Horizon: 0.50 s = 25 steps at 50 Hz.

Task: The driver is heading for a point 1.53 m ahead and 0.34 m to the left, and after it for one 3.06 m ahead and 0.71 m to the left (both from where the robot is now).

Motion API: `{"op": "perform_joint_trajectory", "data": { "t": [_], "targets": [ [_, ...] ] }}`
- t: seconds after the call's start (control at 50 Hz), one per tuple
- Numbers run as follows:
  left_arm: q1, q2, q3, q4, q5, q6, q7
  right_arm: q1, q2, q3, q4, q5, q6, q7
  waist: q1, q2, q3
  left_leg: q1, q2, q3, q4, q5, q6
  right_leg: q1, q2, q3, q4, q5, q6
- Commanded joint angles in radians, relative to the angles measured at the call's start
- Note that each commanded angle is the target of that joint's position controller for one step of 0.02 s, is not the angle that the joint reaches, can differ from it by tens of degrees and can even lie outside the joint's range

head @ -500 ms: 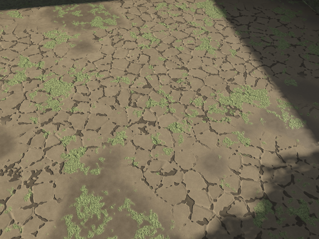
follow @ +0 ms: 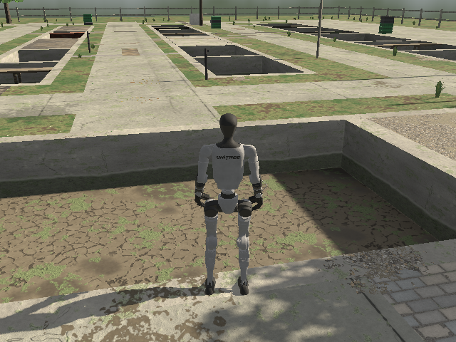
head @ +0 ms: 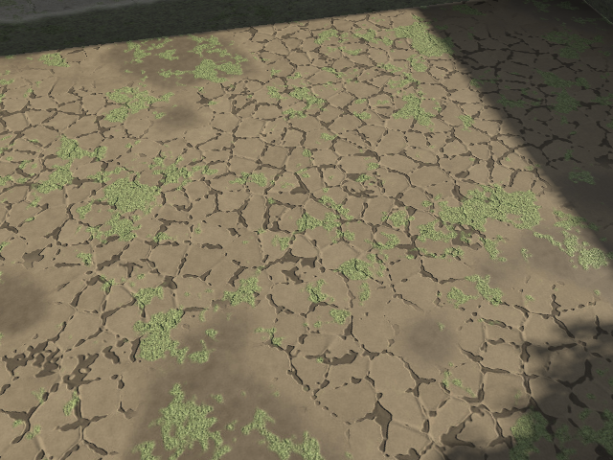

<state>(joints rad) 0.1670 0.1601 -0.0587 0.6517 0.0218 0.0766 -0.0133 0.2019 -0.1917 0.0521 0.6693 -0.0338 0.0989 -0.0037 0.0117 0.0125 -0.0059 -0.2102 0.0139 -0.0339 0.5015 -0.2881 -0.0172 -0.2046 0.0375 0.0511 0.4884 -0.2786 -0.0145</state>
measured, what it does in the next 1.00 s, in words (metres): stands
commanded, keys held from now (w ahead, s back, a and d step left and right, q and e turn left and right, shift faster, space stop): w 0.40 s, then no key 0.60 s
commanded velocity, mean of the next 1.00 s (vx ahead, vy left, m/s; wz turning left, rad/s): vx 0.26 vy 0.00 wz -0.01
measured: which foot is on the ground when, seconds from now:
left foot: down 0.00-1.00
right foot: down 0.00-1.00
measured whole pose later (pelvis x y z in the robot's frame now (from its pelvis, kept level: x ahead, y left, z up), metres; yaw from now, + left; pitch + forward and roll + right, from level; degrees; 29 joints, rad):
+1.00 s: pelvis +0.01 +0.00 +0.01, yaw +2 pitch +1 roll +0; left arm 0.20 0.18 -0.05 0.73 0.02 0.04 -0.02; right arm 0.18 -0.18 0.05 0.64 -0.04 0.11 -0.02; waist 0.01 0.00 0.00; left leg -0.13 0.00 -0.06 0.34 -0.22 -0.01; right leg -0.12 0.02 0.02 0.32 -0.22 -0.01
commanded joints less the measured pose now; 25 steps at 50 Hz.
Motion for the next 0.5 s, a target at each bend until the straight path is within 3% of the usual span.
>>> {"op": "perform_joint_trajectory", "data": {
  "t": [0.02,0.12,0.14,0.22,0.24,0.32,0.44,0.46,0.5],
  "targets": [
    [-0.068,0.093,0.028,-0.094,0.000,-0.017,0.003,-0.054,-0.066,-0.020,-0.108,-0.003,-0.008,-0.005,0.004,-0.046,-0.042,0.042,-0.022,0.011,0.031,0.091,0.034,-0.065,-0.056,0.031,-0.018,0.258,-0.062],
    [-0.093,0.088,0.028,-0.116,0.003,-0.024,0.005,-0.099,-0.066,-0.027,-0.146,-0.001,-0.002,-0.011,0.011,-0.021,-0.061,0.059,-0.013,0.002,0.094,0.227,0.036,-0.089,-0.045,0.005,0.061,0.320,-0.049],
    [-0.096,0.077,0.023,-0.117,0.013,-0.025,0.004,-0.112,-0.062,-0.027,-0.153,-0.003,0.001,-0.009,0.011,-0.023,-0.072,0.063,-0.012,-0.004,0.101,0.251,0.035,-0.089,-0.046,0.000,0.068,0.344,-0.047],
    [-0.113,0.077,0.024,-0.123,0.011,-0.030,0.002,-0.145,-0.059,-0.032,-0.170,0.001,0.007,-0.011,0.014,-0.017,-0.092,0.074,-0.010,-0.007,0.126,0.309,0.034,-0.088,-0.047,-0.013,0.098,0.380,-0.037],
    [-0.094,0.101,0.031,-0.110,0.007,-0.025,0.006,-0.128,-0.088,-0.041,-0.165,0.007,0.009,-0.012,0.010,-0.009,-0.116,0.092,-0.005,0.000,0.106,0.377,0.038,-0.061,-0.055,-0.013,0.084,0.465,-0.037],
    [-0.120,0.088,0.031,-0.105,0.007,-0.020,0.010,-0.150,-0.071,-0.039,-0.166,0.010,0.014,-0.015,0.012,-0.016,-0.117,0.105,-0.002,0.002,0.099,0.434,0.037,-0.033,-0.052,-0.031,0.083,0.484,-0.026],
    [-0.133,0.077,0.027,-0.096,0.009,-0.019,0.005,-0.168,-0.061,-0.035,-0.169,0.010,0.015,-0.011,0.015,-0.015,-0.115,0.093,0.003,-0.011,0.061,0.361,0.037,-0.022,-0.058,-0.029,0.048,0.392,-0.023],
    [-0.154,0.050,0.019,-0.108,0.013,-0.024,-0.001,-0.189,-0.030,-0.025,-0.176,0.004,0.013,-0.010,0.019,-0.023,-0.087,0.068,0.000,-0.026,0.072,0.276,0.031,-0.048,-0.053,-0.026,0.053,0.299,-0.022],
    [-0.147,0.046,0.014,-0.109,0.014,-0.028,-0.008,-0.188,-0.031,-0.023,-0.180,0.001,0.013,-0.005,0.018,-0.019,-0.085,0.048,0.000,-0.037,0.052,0.186,0.030,-0.066,-0.060,-0.013,0.034,0.224,-0.026]
  ]
}}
